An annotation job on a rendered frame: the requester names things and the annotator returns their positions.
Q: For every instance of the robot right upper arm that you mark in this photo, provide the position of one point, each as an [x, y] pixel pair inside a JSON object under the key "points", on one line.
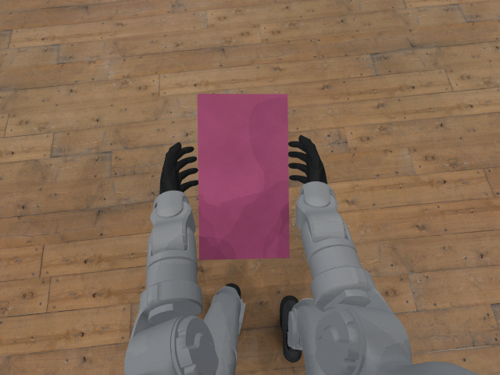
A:
{"points": [[358, 340]]}

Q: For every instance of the left robot hand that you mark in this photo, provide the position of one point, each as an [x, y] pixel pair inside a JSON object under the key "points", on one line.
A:
{"points": [[171, 178]]}

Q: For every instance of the right robot forearm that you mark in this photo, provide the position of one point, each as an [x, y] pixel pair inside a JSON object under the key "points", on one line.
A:
{"points": [[337, 273]]}

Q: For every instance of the right robot thigh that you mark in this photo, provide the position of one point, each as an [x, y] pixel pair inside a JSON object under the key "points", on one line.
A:
{"points": [[302, 327]]}

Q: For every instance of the carton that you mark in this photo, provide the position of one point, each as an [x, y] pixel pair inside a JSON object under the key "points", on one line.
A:
{"points": [[243, 186]]}

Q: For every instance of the robot right foot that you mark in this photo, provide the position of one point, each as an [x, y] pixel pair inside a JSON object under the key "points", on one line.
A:
{"points": [[287, 304]]}

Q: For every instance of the right robot hand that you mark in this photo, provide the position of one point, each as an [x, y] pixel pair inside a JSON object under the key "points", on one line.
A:
{"points": [[314, 168]]}

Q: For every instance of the robot left upper arm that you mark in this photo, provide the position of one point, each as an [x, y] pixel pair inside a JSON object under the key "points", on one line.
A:
{"points": [[180, 346]]}

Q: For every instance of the left robot forearm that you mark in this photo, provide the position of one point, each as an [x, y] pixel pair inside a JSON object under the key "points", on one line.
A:
{"points": [[171, 283]]}

